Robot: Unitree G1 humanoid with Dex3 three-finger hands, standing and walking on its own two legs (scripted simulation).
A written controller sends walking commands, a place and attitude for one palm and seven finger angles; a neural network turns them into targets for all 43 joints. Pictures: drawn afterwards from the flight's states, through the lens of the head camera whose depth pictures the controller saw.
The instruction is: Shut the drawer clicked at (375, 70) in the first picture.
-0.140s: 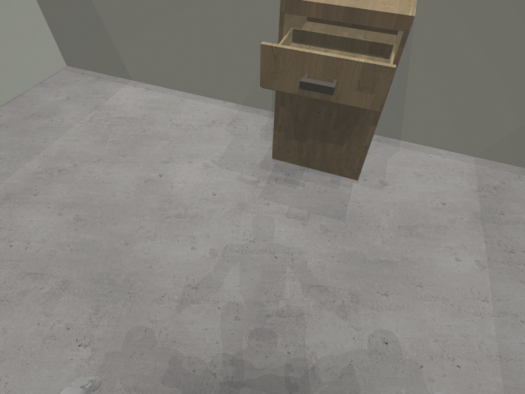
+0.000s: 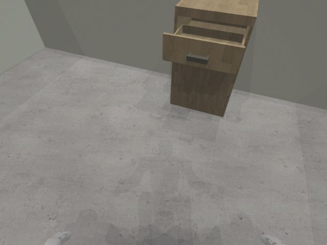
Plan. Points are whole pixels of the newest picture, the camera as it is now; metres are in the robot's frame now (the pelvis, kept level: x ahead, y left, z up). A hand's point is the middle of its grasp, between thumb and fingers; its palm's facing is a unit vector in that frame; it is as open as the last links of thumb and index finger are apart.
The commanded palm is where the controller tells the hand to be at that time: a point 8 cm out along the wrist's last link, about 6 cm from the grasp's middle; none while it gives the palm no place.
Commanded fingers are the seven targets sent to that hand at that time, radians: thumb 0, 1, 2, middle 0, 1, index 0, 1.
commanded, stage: stand and wait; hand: left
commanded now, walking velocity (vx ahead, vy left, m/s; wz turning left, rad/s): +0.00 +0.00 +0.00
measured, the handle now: (198, 57) +1.07 -0.13 -0.08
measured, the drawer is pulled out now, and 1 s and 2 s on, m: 0.29 0.29 0.29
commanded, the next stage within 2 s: look at it before walking up in 0.68 s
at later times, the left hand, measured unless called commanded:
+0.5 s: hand out of the picture +0.04 +0.23 -0.15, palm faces -0.02 -0.94 -0.34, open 7.4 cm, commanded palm none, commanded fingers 0.00 0.90 0.90 -0.20 -0.30 -0.20 -0.30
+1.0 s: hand out of the picture +0.05 +0.22 -0.15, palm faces -0.02 -0.94 -0.33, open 7.4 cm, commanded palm none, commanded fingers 0.00 0.90 0.90 -0.20 -0.30 -0.20 -0.30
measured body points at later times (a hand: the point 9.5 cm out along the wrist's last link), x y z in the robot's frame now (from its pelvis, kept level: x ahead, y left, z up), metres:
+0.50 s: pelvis -0.02 -0.02 +0.01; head -0.02 -0.02 +0.46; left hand +0.05 +0.28 -0.13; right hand +0.05 -0.32 -0.13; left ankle -0.03 +0.11 -0.74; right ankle -0.02 -0.13 -0.74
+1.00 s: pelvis -0.03 -0.03 +0.01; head -0.03 -0.03 +0.46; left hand +0.05 +0.27 -0.12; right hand +0.04 -0.32 -0.13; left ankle -0.03 +0.11 -0.74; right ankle -0.02 -0.13 -0.74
